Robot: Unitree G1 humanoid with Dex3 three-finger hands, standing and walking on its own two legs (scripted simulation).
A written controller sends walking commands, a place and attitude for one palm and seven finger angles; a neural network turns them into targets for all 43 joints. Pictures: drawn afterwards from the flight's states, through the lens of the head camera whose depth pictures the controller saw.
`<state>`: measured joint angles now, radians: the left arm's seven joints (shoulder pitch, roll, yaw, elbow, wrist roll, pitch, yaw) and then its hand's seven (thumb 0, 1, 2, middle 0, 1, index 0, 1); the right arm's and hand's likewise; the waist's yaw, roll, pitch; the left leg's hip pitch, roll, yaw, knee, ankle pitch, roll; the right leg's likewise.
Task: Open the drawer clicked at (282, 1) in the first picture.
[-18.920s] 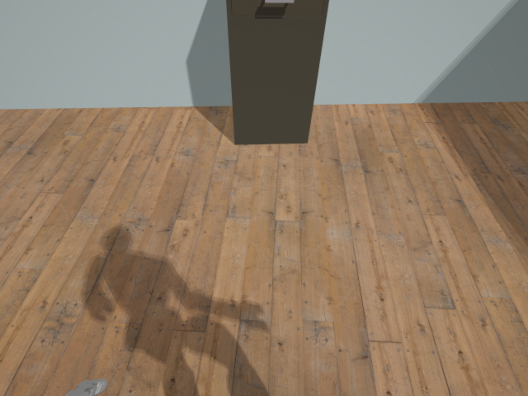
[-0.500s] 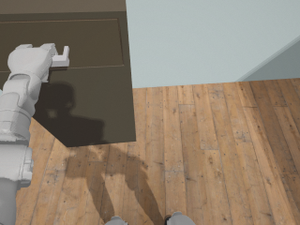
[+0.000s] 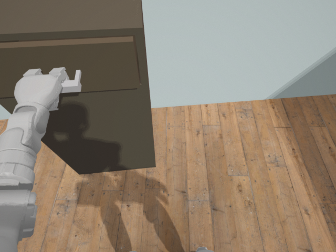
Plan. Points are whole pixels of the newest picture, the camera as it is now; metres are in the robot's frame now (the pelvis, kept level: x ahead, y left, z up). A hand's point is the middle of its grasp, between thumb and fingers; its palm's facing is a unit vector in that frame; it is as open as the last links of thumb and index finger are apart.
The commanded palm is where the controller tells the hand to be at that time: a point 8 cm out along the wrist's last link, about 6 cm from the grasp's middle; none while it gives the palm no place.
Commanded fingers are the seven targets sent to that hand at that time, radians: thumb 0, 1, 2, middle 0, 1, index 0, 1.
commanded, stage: pull the drawer open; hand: left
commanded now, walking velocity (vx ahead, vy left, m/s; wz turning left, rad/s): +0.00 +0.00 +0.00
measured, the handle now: (55, 81) +0.52 +0.27 +0.08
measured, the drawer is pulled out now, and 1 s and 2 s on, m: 0.02 0.15 0.27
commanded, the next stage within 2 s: none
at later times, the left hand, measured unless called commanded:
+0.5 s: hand (46, 126) +0.40 +0.27 +0.05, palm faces -0.02 -0.02 -1.00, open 5.6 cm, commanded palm +0.36 +0.27 +0.10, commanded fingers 0.00 0.90 0.90 -0.40 -1.35 -0.40 -1.35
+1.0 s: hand (40, 155) +0.33 +0.26 +0.05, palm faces +0.01 -0.03 -1.00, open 5.6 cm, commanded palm +0.30 +0.28 +0.10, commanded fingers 0.00 0.90 0.90 -0.40 -1.35 -0.40 -1.35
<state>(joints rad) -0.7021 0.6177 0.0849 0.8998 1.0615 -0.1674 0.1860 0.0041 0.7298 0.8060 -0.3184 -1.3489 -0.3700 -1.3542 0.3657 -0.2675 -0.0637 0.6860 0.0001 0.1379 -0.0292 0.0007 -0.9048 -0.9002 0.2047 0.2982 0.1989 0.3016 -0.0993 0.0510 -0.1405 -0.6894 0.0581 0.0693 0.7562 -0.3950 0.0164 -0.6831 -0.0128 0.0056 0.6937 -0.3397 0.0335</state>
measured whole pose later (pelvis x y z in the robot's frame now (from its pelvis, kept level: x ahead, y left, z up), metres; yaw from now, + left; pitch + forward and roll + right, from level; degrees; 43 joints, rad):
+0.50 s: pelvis -0.01 -0.01 +0.01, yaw +2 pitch +14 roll -1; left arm -0.52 0.53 0.01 0.71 1.05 -0.12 0.22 0.00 0.72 0.83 -0.32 -1.35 -0.37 -1.35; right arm 0.25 -0.26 -0.05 0.64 0.02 0.13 -0.03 0.00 -0.90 -0.90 0.20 0.30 0.20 0.30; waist -0.03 0.04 -0.11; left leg -0.57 0.04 0.05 0.71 -0.37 0.01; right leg -0.57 -0.03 -0.02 0.67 -0.34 0.03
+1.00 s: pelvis -0.01 -0.01 +0.01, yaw +2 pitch +10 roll +0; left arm -0.19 0.51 0.04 0.41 1.00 -0.11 0.23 0.00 0.73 0.83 -0.31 -1.35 -0.38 -1.35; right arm 0.22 -0.26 -0.05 0.65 0.01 0.10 -0.05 0.01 -0.91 -0.90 0.20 0.30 0.20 0.30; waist -0.01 0.05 -0.09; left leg -0.48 0.04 0.05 0.66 -0.36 0.00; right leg -0.48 -0.02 -0.01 0.65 -0.34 0.02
